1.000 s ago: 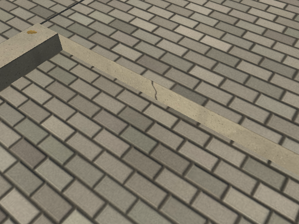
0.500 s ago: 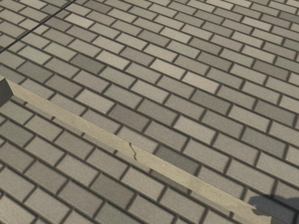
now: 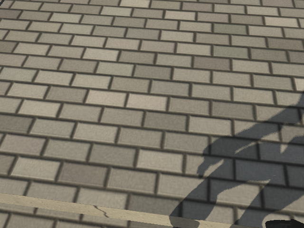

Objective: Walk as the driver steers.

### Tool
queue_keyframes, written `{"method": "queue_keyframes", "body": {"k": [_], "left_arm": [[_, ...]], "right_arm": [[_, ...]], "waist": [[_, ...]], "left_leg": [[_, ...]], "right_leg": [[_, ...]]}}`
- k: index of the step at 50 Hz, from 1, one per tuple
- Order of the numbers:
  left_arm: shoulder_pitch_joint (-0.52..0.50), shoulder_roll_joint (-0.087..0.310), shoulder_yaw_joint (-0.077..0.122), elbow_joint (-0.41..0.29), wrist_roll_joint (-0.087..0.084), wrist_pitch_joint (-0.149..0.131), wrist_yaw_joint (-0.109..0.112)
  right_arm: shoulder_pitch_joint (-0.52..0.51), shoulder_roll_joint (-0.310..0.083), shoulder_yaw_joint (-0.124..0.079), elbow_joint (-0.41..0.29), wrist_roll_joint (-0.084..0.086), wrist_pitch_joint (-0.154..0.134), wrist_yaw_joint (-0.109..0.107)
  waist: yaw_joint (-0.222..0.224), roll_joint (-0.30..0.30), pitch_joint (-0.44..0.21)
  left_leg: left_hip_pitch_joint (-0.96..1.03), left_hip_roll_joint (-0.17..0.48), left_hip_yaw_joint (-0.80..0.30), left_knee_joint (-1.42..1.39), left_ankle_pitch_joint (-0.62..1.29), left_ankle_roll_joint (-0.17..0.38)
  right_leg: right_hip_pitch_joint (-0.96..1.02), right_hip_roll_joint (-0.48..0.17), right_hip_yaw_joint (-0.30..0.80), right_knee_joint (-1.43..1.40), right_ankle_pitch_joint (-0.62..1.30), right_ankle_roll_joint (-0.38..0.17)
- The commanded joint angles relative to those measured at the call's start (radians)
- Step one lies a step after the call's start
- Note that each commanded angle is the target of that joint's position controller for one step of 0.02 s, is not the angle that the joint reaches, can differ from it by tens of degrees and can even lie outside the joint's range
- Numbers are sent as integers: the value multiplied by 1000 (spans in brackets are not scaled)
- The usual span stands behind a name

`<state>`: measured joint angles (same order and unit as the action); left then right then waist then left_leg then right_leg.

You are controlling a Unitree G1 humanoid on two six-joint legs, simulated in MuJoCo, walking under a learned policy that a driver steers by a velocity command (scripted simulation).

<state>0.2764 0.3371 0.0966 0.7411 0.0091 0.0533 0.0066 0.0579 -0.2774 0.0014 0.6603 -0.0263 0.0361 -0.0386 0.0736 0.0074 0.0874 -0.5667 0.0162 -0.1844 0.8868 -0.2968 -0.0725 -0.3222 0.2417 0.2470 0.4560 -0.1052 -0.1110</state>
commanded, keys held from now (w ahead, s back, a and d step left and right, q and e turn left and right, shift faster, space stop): e+shift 0.46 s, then shift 0.32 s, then q+shift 0.22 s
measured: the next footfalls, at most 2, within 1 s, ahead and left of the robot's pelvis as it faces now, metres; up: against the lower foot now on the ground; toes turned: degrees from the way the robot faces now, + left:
left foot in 0.14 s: +0.14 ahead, +0.16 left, +0.00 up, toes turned -19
right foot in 0.64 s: +0.01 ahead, -0.09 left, +0.00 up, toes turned -37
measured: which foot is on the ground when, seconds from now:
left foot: up 0.00-0.12, down 0.14-0.64, up 0.66-1.00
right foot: down 0.00-0.14, up 0.16-0.62, down 0.64-1.00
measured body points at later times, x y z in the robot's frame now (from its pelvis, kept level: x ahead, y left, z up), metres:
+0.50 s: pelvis +0.05 +0.08 +0.01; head +0.09 +0.06 +0.45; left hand +0.33 +0.25 -0.08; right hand +0.06 -0.24 -0.09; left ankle +0.10 +0.17 -0.73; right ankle +0.00 -0.08 -0.67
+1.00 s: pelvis +0.04 +0.02 +0.00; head +0.05 +0.01 +0.45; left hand +0.34 +0.11 -0.08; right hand -0.02 -0.27 -0.12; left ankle +0.10 +0.14 -0.70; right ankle -0.02 -0.06 -0.73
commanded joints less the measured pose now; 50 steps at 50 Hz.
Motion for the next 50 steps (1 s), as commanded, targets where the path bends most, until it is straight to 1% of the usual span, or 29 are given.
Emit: {"method": "queue_keyframes", "body": {"k": [1,4,5,6,7,8,9,10,11,13,15,20,23,26,29,31,32,33,34,35,36,37,38,39,41,42,43,46,50], "left_arm": [[25,162,48,-64,10,-3,-1],[-3,166,50,-74,16,-4,-9],[-93,106,33,-138,-79,-16,28],[-117,111,26,-145,-78,-14,36],[-48,72,17,-136,-65,-10,37],[8,33,6,-141,-43,-10,38],[4,134,29,-174,-39,-22,28],[4,197,45,-163,-33,-21,22],[20,208,53,-141,-36,-11,24],[48,163,43,-137,-29,9,27],[0,132,32,-177,-36,7,24],[-114,86,11,-253,-33,-11,14],[-135,67,3,-268,-27,-9,3],[-160,43,-8,-280,-20,-6,-5],[-153,50,-3,-279,-22,2,-11],[-88,58,6,-252,-20,5,-15],[-42,105,21,-229,-15,4,-9],[12,199,42,-235,-10,-2,9],[-36,230,40,-253,19,-15,13],[-34,163,23,-254,23,-33,4],[-78,136,11,-233,19,-46,3],[-134,120,7,-233,6,-51,5],[-177,108,1,-233,-5,-52,8],[-198,99,-7,-231,-2,-52,12],[-243,3,-40,-212,14,-61,14],[-248,-16,-45,-198,19,-66,13],[-233,-1,-41,-181,25,-68,15],[-185,117,0,-147,18,-50,28],[-194,103,5,-133,7,-40,39]], "right_arm": [[-19,-105,-29,-60,8,-23,-5],[3,-125,-33,-49,21,-44,-8],[-41,-127,-56,-63,57,-83,-5],[1,-148,-64,-39,65,-96,-3],[23,-175,-79,-27,58,-97,-4],[30,-224,-86,-45,22,-81,-10],[43,-219,-90,-39,-17,-77,-2],[-8,-177,-86,-57,-9,-75,-3],[-43,-136,-78,-68,2,-70,-8],[-67,-128,-72,-83,12,-55,-21],[-47,-126,-68,-81,1,-47,-30],[40,-162,-89,-54,-4,-34,-28],[32,-182,-103,-44,2,-34,-14],[35,-204,-116,-29,16,-36,6],[46,-218,-125,-6,49,-46,24],[36,-204,-120,12,76,-52,25],[102,-153,-104,41,71,-58,27],[119,-88,-77,13,8,-64,36],[91,-104,-77,-15,-7,-65,35],[36,-180,-101,2,20,-57,32],[30,-164,-100,3,42,-50,29],[56,-150,-99,28,40,-41,19],[71,-159,-101,35,26,-32,13],[98,-156,-102,46,21,-28,11],[180,-105,-85,90,28,-22,16],[177,-83,-75,96,32,-20,20],[141,-81,-69,84,34,-20,21],[78,-154,-84,31,45,-16,25],[83,-128,-84,8,48,-8,37]], "waist": [[-3,-125,-142],[-16,-157,-139],[-48,-152,-143],[-75,-149,-150],[-49,-57,-207],[-18,122,-247],[-17,217,-221],[-12,175,-158],[-13,129,-122],[-14,108,-87],[-35,114,-74],[-108,116,-122],[-111,117,-142],[-106,112,-160],[-91,142,-183],[-41,134,-192],[-38,55,-217],[-51,-207,-283],[-41,-328,-339],[12,-176,-338],[-23,-158,-275],[-52,-126,-239],[-71,-135,-215],[-92,-142,-215],[-127,-139,-239],[-118,-145,-224],[-94,-154,-202],[-49,-172,-139],[-49,-140,-114]], "left_leg": [[24,-60,28,-93,-10,15],[140,-94,23,-232,-43,43],[224,-101,-32,-403,20,20],[329,-67,-9,-550,140,21],[487,60,-56,-620,260,67],[610,275,-261,-574,372,182],[534,384,-398,-607,367,281],[501,346,-318,-614,293,275],[471,271,-199,-604,192,234],[417,217,-69,-600,212,217],[390,192,41,-621,276,245],[536,249,126,-622,373,308],[546,277,186,-615,388,310],[506,292,219,-593,452,308],[530,316,220,-536,514,282],[489,290,260,-433,501,219],[382,235,320,-326,429,152],[93,136,381,-62,-64,60],[-88,51,299,162,-383,-3],[-79,69,199,277,-357,-4],[-88,75,180,269,-289,6],[-80,82,172,234,-220,2],[-50,75,176,228,-155,-10],[14,61,185,238,-108,-18],[129,69,181,113,-40,-30],[177,72,181,24,-23,-30],[197,69,183,-30,-25,-27],[122,58,207,-21,-116,-8],[73,78,213,-12,-168,13]], "right_leg": [[171,-253,348,-96,22,-49],[162,-254,402,-53,135,-39],[134,-244,441,-65,17,-27],[109,-210,421,-19,-82,4],[31,-133,314,113,-375,49],[-149,-25,114,346,-542,91],[-268,-63,47,506,-527,134],[-303,-134,10,597,-435,169],[-317,-161,-13,649,-358,185],[-347,-188,-72,803,-284,210],[-366,-236,-153,833,-228,230],[-418,-338,-209,691,-192,266],[-363,-361,-231,587,-185,251],[-230,-336,-263,442,-227,212],[-120,-299,-281,265,-255,160],[45,-265,-298,-7,-92,98],[225,-265,-259,-109,87,63],[494,-491,15,-37,566,-19],[451,-687,199,-28,653,-242],[391,-633,117,-47,596,-245],[331,-563,30,-55,491,-186],[286,-511,-18,-65,397,-134],[232,-497,-40,-74,403,-120],[173,-478,-69,-84,431,-120],[137,-446,-160,-95,381,-101],[121,-434,-192,-98,328,-89],[113,-445,-193,-106,277,-93],[144,-530,-118,-122,176,-141],[186,-587,-103,-116,189,-147]]}}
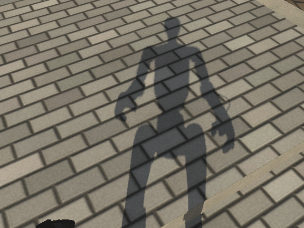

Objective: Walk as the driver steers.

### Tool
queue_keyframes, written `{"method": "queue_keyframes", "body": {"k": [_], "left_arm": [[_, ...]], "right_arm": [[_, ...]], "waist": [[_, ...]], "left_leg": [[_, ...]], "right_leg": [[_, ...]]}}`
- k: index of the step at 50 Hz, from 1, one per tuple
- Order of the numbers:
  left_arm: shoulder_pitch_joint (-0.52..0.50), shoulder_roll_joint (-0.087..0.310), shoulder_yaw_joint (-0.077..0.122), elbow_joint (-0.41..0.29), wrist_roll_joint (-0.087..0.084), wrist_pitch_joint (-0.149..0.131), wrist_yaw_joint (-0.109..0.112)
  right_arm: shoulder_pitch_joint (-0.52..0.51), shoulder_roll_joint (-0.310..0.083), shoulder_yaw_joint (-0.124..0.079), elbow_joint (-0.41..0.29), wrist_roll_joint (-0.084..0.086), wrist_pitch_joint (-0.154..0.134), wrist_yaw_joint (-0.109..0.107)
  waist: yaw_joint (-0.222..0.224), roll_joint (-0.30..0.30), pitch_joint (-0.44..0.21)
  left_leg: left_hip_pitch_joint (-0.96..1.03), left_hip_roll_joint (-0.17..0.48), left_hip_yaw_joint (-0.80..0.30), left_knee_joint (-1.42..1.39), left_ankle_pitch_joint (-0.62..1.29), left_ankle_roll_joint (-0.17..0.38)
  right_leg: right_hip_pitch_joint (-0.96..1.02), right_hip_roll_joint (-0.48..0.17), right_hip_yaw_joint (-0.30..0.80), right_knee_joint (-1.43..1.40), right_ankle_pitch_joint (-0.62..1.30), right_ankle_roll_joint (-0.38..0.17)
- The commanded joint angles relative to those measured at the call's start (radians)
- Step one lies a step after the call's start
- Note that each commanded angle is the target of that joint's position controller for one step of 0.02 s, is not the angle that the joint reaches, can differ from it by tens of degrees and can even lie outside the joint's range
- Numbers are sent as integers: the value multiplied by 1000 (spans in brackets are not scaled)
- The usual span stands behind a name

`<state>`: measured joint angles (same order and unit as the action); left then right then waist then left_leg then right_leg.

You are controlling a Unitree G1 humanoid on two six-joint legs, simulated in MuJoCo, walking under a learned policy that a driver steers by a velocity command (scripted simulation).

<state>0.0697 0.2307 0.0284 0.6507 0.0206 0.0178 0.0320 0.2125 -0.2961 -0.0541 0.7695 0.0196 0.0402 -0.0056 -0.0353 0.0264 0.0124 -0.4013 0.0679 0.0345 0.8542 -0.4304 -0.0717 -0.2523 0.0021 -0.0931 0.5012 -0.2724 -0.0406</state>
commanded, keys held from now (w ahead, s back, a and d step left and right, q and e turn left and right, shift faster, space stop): q+shift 0.52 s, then shift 0.04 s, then w+shift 0.38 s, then w+e+shift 0.06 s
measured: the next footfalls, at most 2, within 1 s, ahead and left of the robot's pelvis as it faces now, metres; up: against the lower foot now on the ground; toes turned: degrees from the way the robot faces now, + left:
left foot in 0.14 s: +0.00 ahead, +0.13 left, +0.00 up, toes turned +12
right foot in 0.66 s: +0.14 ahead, -0.02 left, +0.00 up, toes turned +41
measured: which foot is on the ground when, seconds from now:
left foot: up 0.00-0.12, down 0.14-0.66, up 0.68-1.00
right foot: down 0.00-0.14, up 0.16-0.64, down 0.66-1.00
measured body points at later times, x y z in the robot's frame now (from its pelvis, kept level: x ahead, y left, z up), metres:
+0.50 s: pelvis +0.00 +0.05 +0.01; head +0.04 +0.10 +0.45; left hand +0.07 +0.38 -0.09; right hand +0.28 -0.16 -0.05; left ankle -0.04 +0.12 -0.74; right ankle +0.12 -0.09 -0.69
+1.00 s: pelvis +0.12 +0.12 +0.01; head +0.14 +0.11 +0.46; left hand -0.06 +0.33 -0.11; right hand +0.42 +0.06 -0.08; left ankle +0.08 +0.23 -0.72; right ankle +0.11 -0.04 -0.74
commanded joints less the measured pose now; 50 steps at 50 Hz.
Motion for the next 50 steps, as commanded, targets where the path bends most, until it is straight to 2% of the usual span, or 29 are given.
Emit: {"method": "queue_keyframes", "body": {"k": [1,4,6,7,8,9,10,11,12,13,19,23,28,29,31,32,33,34,35,36,37,38,39,40,43,46,48,49,50], "left_arm": [[4,210,75,-42,-5,-4,16],[-24,219,85,-38,-15,-1,23],[-32,209,88,-27,-30,7,26],[20,179,86,-8,-25,8,22],[-12,119,67,-60,21,5,19],[-138,129,63,-101,18,-8,21],[-137,153,70,-100,-2,-13,18],[-111,161,74,-87,-12,-19,18],[-97,170,79,-74,-7,-25,22],[-87,178,83,-71,-3,-27,23],[-70,130,67,-54,-13,-34,10],[-84,139,69,-50,-19,-41,4],[-59,166,76,-39,-24,-62,-10],[19,162,56,-4,10,-31,-12],[51,133,47,-7,13,-24,-14],[72,139,48,-7,17,-30,-11],[116,195,55,-11,30,-41,-5],[182,321,82,3,56,-46,-11],[158,309,90,23,58,-52,-26],[137,241,73,27,36,-55,-34],[158,194,63,6,-38,-98,-16],[179,175,57,19,-52,-111,-7],[221,174,54,28,-41,-120,-2],[241,196,54,70,30,-105,-23],[245,191,58,68,15,-100,-44],[256,189,57,71,5,-98,-49],[314,194,60,98,2,-85,-45],[319,201,60,107,-7,-82,-42],[297,201,60,106,-22,-83,-37]], "right_arm": [[-67,-101,-29,-106,2,-10,8],[-34,-88,-32,-113,6,-7,25],[27,-85,-40,-98,6,-6,29],[64,-137,-60,-93,-1,-9,18],[98,-295,-100,-115,-11,-19,-4],[124,-287,-92,-139,-52,-41,5],[93,-266,-90,-144,-54,-61,10],[34,-243,-88,-151,-29,-69,3],[-17,-218,-83,-163,-3,-61,-7],[-50,-200,-76,-177,12,-51,-19],[-28,-202,-80,-209,7,-20,-47],[-55,-210,-87,-237,4,-6,-50],[-87,-195,-83,-269,-2,4,-45],[0,-202,-87,-231,-66,15,-8],[-29,-160,-71,-238,-60,15,16],[-40,-133,-57,-242,-56,10,18],[-40,-67,-32,-255,-56,-1,17],[-71,-58,-25,-288,-53,-11,11],[-62,-119,-36,-280,-66,-24,2],[-68,-148,-42,-254,-68,-34,8],[-63,-121,-36,-262,16,-63,-14],[-75,-125,-30,-251,7,-86,-17],[-102,-112,-27,-252,-7,-101,-15],[-114,-108,-16,-232,-109,-79,32],[-127,-53,4,-244,-74,-66,69],[-196,-25,24,-263,-53,-74,61],[-142,-25,25,-252,-58,-76,39],[-63,-32,17,-229,-59,-81,25],[82,-43,6,-185,-65,-91,9]], "waist": [[55,-151,-48],[29,-145,-86],[-7,-120,-104],[-5,-1,-99],[13,318,-84],[-59,259,-150],[-42,137,-145],[-2,74,-120],[20,33,-109],[36,38,-112],[31,77,-130],[25,127,-111],[12,177,-146],[-12,188,-139],[30,146,-110],[63,87,-80],[87,-94,-70],[106,-238,-56],[71,-174,3],[57,-113,29],[57,-186,12],[76,-154,-22],[91,-137,-13],[93,-68,2],[89,-182,26],[110,-213,28],[95,-238,16],[47,-205,-8],[-44,-139,-58]], "left_leg": [[-80,26,3,10,-37,19],[-8,10,37,-102,10,49],[116,-38,72,-298,172,94],[229,-16,-34,-412,387,145],[414,249,-459,-446,869,294],[424,329,-609,-488,935,456],[434,290,-539,-494,855,435],[423,225,-463,-481,789,375],[416,190,-426,-474,753,330],[388,168,-400,-476,754,308],[362,95,-420,-462,681,273],[293,65,-492,-447,571,250],[321,61,-572,-385,659,240],[299,2,-521,-374,585,209],[119,-50,-545,-404,136,190],[-19,-86,-533,-385,-109,176],[-150,-167,-433,-202,-270,143],[-298,-303,-256,41,-206,114],[-317,-202,-270,171,-87,110],[-302,-167,-257,196,0,104],[-349,-99,-238,223,39,84],[-359,-85,-211,231,90,77],[-370,-73,-179,227,138,74],[-285,-120,-160,209,180,78],[-216,-107,-45,69,168,76],[-59,-91,14,-168,141,88],[90,-124,51,-261,91,115],[190,-152,58,-337,129,131],[355,-162,58,-444,201,138]], "right_leg": [[126,-353,222,-150,397,-212],[148,-352,157,-89,476,-170],[105,-312,65,25,412,-93],[-2,-236,-17,187,238,-9],[-355,-68,-88,510,-265,112],[-479,40,107,698,-447,126],[-507,17,174,756,-388,111],[-519,0,195,730,-284,98],[-528,-10,199,686,-211,99],[-492,-9,202,663,-159,104],[-405,70,205,445,-34,138],[-328,97,223,300,-8,141],[-235,91,231,153,-17,117],[-170,79,163,144,-55,80],[19,87,129,9,-48,53],[149,49,170,-63,-62,33],[241,-131,404,-197,-274,-11],[239,-321,794,-394,-628,-106],[149,-372,915,-404,-667,-164],[116,-333,806,-375,-600,-150],[197,-290,700,-342,-446,-153],[249,-257,621,-330,-367,-131],[258,-231,557,-331,-297,-125],[149,-181,478,-348,-248,-109],[100,-138,356,-354,-108,-116],[51,-145,304,-359,29,-121],[24,-167,306,-302,240,-155],[28,-170,309,-209,485,-161],[3,-136,269,-27,716,-150]]}}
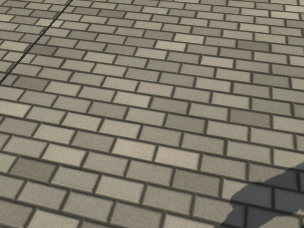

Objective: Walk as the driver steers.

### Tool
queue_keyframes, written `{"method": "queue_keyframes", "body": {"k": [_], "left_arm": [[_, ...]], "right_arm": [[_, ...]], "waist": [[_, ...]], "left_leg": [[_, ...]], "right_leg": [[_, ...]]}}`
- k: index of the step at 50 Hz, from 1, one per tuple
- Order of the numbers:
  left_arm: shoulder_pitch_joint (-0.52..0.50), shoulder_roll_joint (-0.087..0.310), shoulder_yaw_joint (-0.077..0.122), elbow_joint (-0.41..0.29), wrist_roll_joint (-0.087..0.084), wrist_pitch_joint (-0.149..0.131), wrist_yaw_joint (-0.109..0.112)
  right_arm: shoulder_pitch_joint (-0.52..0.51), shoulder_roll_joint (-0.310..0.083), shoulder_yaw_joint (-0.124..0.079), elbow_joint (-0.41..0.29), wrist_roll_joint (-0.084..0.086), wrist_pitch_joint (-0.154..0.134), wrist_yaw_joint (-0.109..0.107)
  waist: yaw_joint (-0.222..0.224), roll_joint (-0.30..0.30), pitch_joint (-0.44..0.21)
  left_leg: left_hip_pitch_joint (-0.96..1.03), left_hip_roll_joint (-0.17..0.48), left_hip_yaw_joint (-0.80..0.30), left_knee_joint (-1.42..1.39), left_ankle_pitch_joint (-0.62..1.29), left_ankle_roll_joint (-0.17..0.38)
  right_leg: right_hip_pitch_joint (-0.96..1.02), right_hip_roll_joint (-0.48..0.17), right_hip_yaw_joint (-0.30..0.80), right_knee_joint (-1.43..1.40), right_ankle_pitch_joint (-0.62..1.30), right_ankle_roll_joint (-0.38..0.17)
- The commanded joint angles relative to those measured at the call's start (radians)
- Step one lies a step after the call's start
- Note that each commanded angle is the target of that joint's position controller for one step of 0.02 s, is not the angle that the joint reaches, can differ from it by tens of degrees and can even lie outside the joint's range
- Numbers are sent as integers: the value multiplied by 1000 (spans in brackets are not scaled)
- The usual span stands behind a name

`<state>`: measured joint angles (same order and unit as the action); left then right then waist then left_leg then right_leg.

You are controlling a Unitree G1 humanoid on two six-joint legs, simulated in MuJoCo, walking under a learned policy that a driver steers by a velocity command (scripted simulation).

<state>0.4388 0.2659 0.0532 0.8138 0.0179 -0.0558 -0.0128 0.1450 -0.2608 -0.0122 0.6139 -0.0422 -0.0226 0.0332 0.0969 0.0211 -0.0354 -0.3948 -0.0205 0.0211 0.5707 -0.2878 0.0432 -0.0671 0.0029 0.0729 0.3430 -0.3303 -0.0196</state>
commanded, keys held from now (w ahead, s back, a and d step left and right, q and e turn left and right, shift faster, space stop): w+e+shift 0.78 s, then w+shift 0.22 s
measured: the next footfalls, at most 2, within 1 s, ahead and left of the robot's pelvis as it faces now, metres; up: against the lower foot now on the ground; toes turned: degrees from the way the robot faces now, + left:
left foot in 0.02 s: +0.08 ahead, +0.11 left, +0.00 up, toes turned +0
right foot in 0.46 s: +0.40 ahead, -0.11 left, +0.14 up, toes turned -21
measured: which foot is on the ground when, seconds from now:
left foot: up 0.00-0.00, down 0.02-0.44, up 0.46-0.82, down 0.84-1.00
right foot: down 0.00-0.04, up 0.06-0.44, down 0.46-0.84, up 0.86-1.00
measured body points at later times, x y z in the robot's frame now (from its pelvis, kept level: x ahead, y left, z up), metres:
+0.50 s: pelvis +0.32 -0.06 +0.02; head +0.35 -0.05 +0.47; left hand +0.59 +0.07 -0.07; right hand +0.23 -0.30 -0.11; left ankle +0.12 +0.12 -0.58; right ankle +0.36 -0.10 -0.61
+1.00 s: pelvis +0.76 -0.24 +0.13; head +0.78 -0.26 +0.58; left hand +1.07 -0.15 +0.04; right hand +0.59 -0.49 +0.02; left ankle +0.82 -0.15 -0.60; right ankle +0.61 -0.24 -0.48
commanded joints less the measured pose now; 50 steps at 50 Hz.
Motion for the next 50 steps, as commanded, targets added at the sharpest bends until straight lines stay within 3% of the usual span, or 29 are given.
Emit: {"method": "queue_keyframes", "body": {"k": [1,2,3,4,7,11,15,17,19,21,22,23,24,25,27,28,30,32,34,36,38,40,41,42,43,44,45,47,50], "left_arm": [[-127,148,33,-81,-38,-24,9],[-213,25,2,-140,-28,-35,5],[-184,6,-6,-176,-46,-30,11],[-189,64,6,-153,-18,-13,13],[-222,9,-7,-156,24,21,-8],[-409,-123,-56,-283,2,59,30],[-640,-137,-94,-418,-12,79,27],[-528,-79,-89,-379,4,90,-3],[-434,-44,-79,-344,-1,94,-17],[-156,38,-34,-267,-1,85,-30],[-77,114,-3,-249,-10,74,-36],[-177,183,31,-264,-22,53,-37],[-201,259,60,-220,-33,67,-15],[-202,252,66,-240,-17,71,9],[-61,164,45,-107,5,28,28],[-69,131,38,-76,18,11,30],[-157,91,14,-92,4,-15,19],[-190,127,15,-89,-5,-42,10],[-164,156,28,-84,-5,-49,19],[-122,203,47,-70,-24,-48,17],[-98,254,69,-70,-25,-44,11],[-111,279,79,-75,-10,-47,12],[-166,273,77,-90,5,-50,6],[-201,201,62,-108,18,-61,7],[-209,13,7,-140,45,-69,10],[23,14,-8,-183,-42,-62,9],[-60,99,-3,-136,-4,-41,19],[-240,120,1,-173,23,-24,-5],[-309,66,-21,-236,28,3,-32]], "right_arm": [[309,-126,-57,9,-21,-40,-44],[444,-218,-71,23,-40,-50,-55],[365,-283,-87,21,-36,-43,-57],[292,-201,-73,7,-32,-37,-54],[263,-73,-31,45,-13,-66,-36],[350,-34,-16,207,-20,-105,-11],[352,22,15,329,15,-98,-12],[318,4,28,299,42,-88,-53],[333,-184,-9,248,77,-95,-83],[255,-329,-72,176,43,-63,-92],[252,-335,-88,134,36,-54,-71],[262,-195,-72,115,21,-65,-42],[120,-72,-41,-36,0,-99,10],[56,-53,-31,-126,-33,-130,18],[8,22,10,-152,-24,-135,-4],[1,77,37,-176,-34,-110,-18],[89,30,34,-140,-36,-50,-32],[-64,-43,31,-208,-22,-24,-35],[-119,-56,33,-231,-13,-30,-21],[-113,-12,45,-204,0,-36,-1],[-86,-56,25,-163,17,-35,-8],[62,-145,-17,-118,40,-43,-40],[233,-185,-43,-64,45,-50,-60],[415,-222,-70,-1,25,-56,-82],[509,-218,-63,38,-13,-60,-82],[340,-276,-80,7,-52,-65,-63],[188,-155,-73,-39,-33,-63,-44],[175,-87,-54,18,-23,-77,-32],[314,-72,-44,141,1,-106,-30]], "waist": [[-270,-75,-104],[-317,121,-147],[-231,242,-101],[-204,115,-29],[-139,66,75],[-82,72,176],[-27,37,287],[6,-9,183],[50,36,-56],[154,179,-270],[161,205,-327],[86,33,-270],[31,-268,-237],[22,-174,-243],[-41,49,18],[-98,72,79],[-193,80,131],[-185,64,228],[-143,37,194],[-108,-18,51],[-97,-66,-34],[-183,-128,-144],[-283,-96,-223],[-348,-40,-278],[-320,186,-245],[-134,447,-378],[-142,162,-246],[-149,-57,-48],[-115,10,66]], "left_leg": [[607,11,-16,-175,72,32],[744,284,-339,-290,-212,30],[656,429,-651,-380,-302,93],[591,423,-586,-335,-374,131],[399,343,-322,-344,-253,111],[295,374,-169,-396,-196,86],[78,233,122,-569,6,-24],[4,180,275,-596,640,5],[148,235,276,-398,1544,38],[433,299,231,49,1910,54],[412,311,174,384,1800,69],[147,194,135,780,766,30],[-385,-67,10,1184,115,-42],[-581,-38,-152,1436,106,-9],[-688,22,-146,1439,8,1],[-701,34,-141,1458,-68,-4],[-587,86,-116,1197,-147,-17],[-436,111,-39,831,-122,-42],[-223,114,6,469,97,-66],[58,61,30,233,336,-58],[111,-5,32,87,311,-54],[239,-21,8,11,226,-49],[394,4,15,-61,243,-42],[634,86,-30,-9,145,-20],[797,273,-229,85,150,-35],[859,446,-840,-181,-25,115],[681,396,-781,-274,-276,152],[423,333,-567,-307,-187,154],[333,280,-367,-332,62,121]], "right_leg": [[-346,-81,66,373,734,-138],[-589,25,38,689,169,-102],[-781,80,35,865,-56,-83],[-851,7,57,1050,-27,-85],[-1008,-37,2,1430,-7,-74],[-1366,6,29,1963,-117,-119],[-1262,7,-111,1592,-118,-150],[-849,13,-297,1332,-63,-156],[-490,72,-377,1107,-37,-174],[-361,143,-293,925,-256,-202],[-215,201,-150,749,-393,-229],[-97,101,213,473,-441,-310],[57,-57,843,93,-451,-439],[127,-141,1053,-35,-454,-457],[-78,-121,837,-19,-233,-366],[-205,-71,671,48,-106,-337],[-383,21,394,18,-69,-267],[-595,75,303,-120,33,-271],[-575,110,251,-180,260,-267],[-482,97,233,-198,422,-239],[-223,69,241,-88,744,-208],[-34,27,288,191,1026,-151],[-21,22,269,424,1025,-122],[-195,59,228,699,748,-106],[-481,117,177,1004,-153,-118],[-680,167,125,1183,-136,-89],[-702,59,78,1162,25,-97],[-688,13,61,1100,81,-84],[-751,-7,102,991,16,-75]]}}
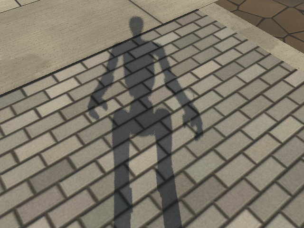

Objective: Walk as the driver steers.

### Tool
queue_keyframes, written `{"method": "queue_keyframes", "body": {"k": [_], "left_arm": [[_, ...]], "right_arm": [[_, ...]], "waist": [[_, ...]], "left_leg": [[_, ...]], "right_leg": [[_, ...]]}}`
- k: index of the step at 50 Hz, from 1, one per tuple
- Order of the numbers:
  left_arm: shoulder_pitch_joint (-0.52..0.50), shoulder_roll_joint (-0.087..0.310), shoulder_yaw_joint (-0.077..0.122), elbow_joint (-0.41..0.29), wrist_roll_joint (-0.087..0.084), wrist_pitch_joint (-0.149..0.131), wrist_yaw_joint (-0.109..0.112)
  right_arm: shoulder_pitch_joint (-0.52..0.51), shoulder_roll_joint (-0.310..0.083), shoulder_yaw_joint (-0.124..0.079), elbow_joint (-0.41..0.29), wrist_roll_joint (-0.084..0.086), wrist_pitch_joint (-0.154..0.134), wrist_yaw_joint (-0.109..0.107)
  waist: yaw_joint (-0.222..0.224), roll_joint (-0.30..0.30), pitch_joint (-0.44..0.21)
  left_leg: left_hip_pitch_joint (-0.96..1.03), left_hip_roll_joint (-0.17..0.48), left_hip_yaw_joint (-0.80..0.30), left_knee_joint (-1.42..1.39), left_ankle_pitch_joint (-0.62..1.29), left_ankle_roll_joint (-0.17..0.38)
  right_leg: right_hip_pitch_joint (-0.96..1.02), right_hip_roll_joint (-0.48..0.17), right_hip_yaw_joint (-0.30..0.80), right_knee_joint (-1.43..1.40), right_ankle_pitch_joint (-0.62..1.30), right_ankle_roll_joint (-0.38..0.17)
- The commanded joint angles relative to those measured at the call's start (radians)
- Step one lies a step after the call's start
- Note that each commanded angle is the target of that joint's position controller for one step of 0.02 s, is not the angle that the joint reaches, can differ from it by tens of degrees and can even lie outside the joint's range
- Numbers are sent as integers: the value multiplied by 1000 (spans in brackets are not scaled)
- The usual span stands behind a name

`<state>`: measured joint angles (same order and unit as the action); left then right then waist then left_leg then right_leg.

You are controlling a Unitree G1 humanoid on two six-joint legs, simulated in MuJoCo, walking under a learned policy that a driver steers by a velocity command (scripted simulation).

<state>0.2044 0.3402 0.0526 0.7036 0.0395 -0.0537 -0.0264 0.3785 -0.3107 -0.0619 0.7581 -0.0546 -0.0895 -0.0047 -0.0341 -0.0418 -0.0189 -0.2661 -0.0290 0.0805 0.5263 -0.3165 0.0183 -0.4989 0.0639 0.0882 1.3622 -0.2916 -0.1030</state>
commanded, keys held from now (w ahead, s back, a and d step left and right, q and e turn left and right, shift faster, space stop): w+shift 0.16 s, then w+q+shift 0.10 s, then s+q+shift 0.40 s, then w+q+shift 0.34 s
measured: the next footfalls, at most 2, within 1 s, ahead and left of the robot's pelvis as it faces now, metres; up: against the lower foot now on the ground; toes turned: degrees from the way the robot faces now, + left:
right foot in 0.26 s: +0.44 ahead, -0.09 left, +0.00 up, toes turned -3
left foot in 0.62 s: +0.73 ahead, +0.09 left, +0.01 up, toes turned +10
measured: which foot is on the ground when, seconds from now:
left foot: down 0.00-0.26, up 0.28-0.60, down 0.62-0.92, up 0.94-1.00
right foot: up 0.00-0.24, down 0.26-0.60, up 0.62-0.92, down 0.94-1.00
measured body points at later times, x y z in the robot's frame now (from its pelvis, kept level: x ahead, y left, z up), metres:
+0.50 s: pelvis +0.44 -0.01 +0.01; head +0.50 -0.01 +0.45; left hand +0.51 +0.27 -0.11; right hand +0.61 -0.27 -0.10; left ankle +0.55 +0.12 -0.66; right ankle +0.41 -0.09 -0.73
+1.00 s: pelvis +0.66 -0.01 +0.01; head +0.68 -0.01 +0.46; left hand +0.63 +0.31 -0.08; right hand +0.98 -0.15 -0.05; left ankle +0.68 +0.09 -0.69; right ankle +0.74 -0.12 -0.73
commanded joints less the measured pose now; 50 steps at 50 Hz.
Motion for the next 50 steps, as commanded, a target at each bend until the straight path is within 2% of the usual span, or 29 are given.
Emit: {"method": "queue_keyframes", "body": {"k": [1,8,10,11,12,13,14,15,17,18,19,23,26,29,30,31,32,33,34,35,36,37,39,42,45,46,47,48,50], "left_arm": [[-101,-13,-27,-139,9,6,-23],[-316,-38,-70,-204,-6,-13,-56],[-223,3,-53,-175,12,-17,-32],[-51,42,-32,-126,18,-18,-14],[149,82,-8,-65,23,-17,7],[273,169,23,-29,41,-17,29],[236,205,28,-56,57,-24,35],[195,147,29,-67,20,-15,35],[97,20,-2,-22,-6,-45,29],[11,-27,-7,-51,-53,-66,15],[-29,-34,-5,-43,-45,-74,15],[-221,-13,4,-52,-42,-63,54],[-162,44,20,-26,-53,-36,101],[-193,65,25,-45,-88,-21,104],[-233,46,17,-65,-91,-15,95],[-190,-41,-4,-62,-51,-2,73],[-39,-88,-23,-70,-14,13,54],[91,-18,-25,-56,-33,24,45],[74,91,-4,-59,-38,42,46],[-5,125,12,-65,-26,53,51],[-54,104,13,-83,-26,57,53],[-84,96,15,-99,-28,55,46],[-118,65,13,-86,-37,38,27],[-99,-7,5,-59,-40,13,25],[41,33,29,-16,-47,8,28],[206,57,22,25,-3,32,38],[181,121,39,14,4,28,53],[25,203,53,-61,30,28,63],[-72,125,36,-84,15,11,61]], "right_arm": [[93,-28,6,15,24,-45,11],[148,-106,8,90,46,-44,22],[175,-158,1,114,51,-35,13],[158,-189,-3,118,49,-25,4],[117,-205,-6,112,55,-16,-4],[125,-114,10,82,43,-12,0],[252,21,35,46,84,-7,-1],[170,-93,9,36,83,2,-14],[77,-33,19,28,62,16,-16],[26,-41,-2,8,106,12,-27],[34,-51,-8,3,112,24,-26],[6,26,-1,-54,76,52,-16],[40,9,-9,-26,62,37,31],[184,-96,-53,-19,54,64,59],[285,-146,-76,-5,48,67,53],[252,-162,-73,-1,56,61,33],[106,-223,-59,-99,-9,31,20],[-12,-260,-61,-189,-37,16,33],[-145,-253,-71,-241,0,33,33],[-168,-177,-56,-251,57,53,25],[-157,-141,-42,-247,96,66,13],[-168,-151,-42,-250,102,74,3],[-186,-164,-51,-267,74,86,-25],[-190,-179,-64,-269,80,100,-49],[-286,-142,-60,-323,88,117,-36],[-379,-153,-68,-330,-4,128,13],[-342,-48,-50,-345,22,123,18],[-308,-15,-28,-372,33,114,24],[-295,-101,-35,-360,9,101,57]], "waist": [[27,85,73],[15,100,136],[77,157,42],[169,180,-52],[281,181,-136],[280,69,-246],[139,-156,-408],[175,-14,-380],[78,30,-64],[70,-11,-49],[28,-33,-29],[-69,-51,75],[-39,-58,-46],[-128,-88,-135],[-202,-17,-147],[-146,241,-46],[4,376,-86],[28,304,-359],[55,170,-407],[46,26,-313],[54,4,-240],[71,53,-178],[65,107,-107],[68,137,-106],[137,231,-49],[209,125,-8],[183,-144,23],[109,-284,7],[27,-60,4]], "left_leg": [[197,277,-366,-311,154,135],[101,201,-22,-503,778,104],[203,226,-22,-292,1213,100],[192,234,-31,-76,1287,93],[85,212,-33,199,1171,81],[-122,126,-47,574,562,83],[-337,9,-117,970,-168,61],[-417,13,-154,1027,-74,53],[-419,80,-138,889,-50,28],[-446,116,-188,881,-91,-17],[-404,132,-181,837,-66,-29],[-281,98,-67,466,56,-75],[-67,-9,38,142,450,-70],[175,-74,41,54,459,1],[306,-63,-2,-29,520,50],[338,18,-114,-116,877,87],[409,256,-561,-41,1497,244],[484,410,-815,-79,1422,417],[430,372,-828,-140,818,403],[287,271,-766,-209,224,329],[177,205,-757,-281,-205,273],[83,171,-749,-327,-349,244],[-63,86,-633,-339,-289,203],[-177,17,-538,-318,-233,154],[-326,-25,-521,-295,-265,55],[-504,-121,-410,-198,-282,-22],[-650,-204,-271,144,-271,-38],[-766,-152,-216,415,-171,-24],[-689,-2,-234,599,46,-12]], "right_leg": [[-352,-74,85,-81,-25,12],[34,-31,-207,-665,311,-31],[192,28,-219,-689,224,-54],[378,49,-185,-705,168,-63],[610,2,-122,-767,169,-72],[833,-214,115,-765,-106,-75],[976,-538,615,-868,55,-145],[874,-532,621,-953,324,-198],[567,-432,252,-933,878,-172],[529,-374,148,-972,871,-158],[450,-355,72,-998,900,-125],[151,-266,-193,-1089,870,-63],[221,-186,-306,-947,789,-12],[239,-205,-296,-689,840,47],[163,-175,-285,-472,641,84],[18,-39,-283,-173,-263,131],[-196,102,-141,187,-550,181],[-206,103,82,338,-417,196],[-188,49,131,286,-261,163],[-193,-2,119,141,-139,144],[-174,-24,103,6,-89,129],[-129,-25,88,-128,-76,121],[31,-4,38,-391,-95,127],[247,39,-16,-649,-101,140],[456,33,-53,-881,24,131],[623,30,-130,-991,-94,97],[667,-218,96,-1091,-216,68],[559,-500,544,-1219,-535,-29],[403,-483,513,-1197,-528,-56]]}}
